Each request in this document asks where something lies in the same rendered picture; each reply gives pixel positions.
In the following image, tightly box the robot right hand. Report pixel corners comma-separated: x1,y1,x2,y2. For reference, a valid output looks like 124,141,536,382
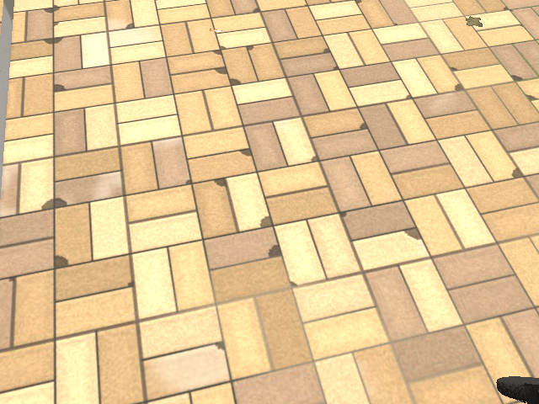
496,376,539,404

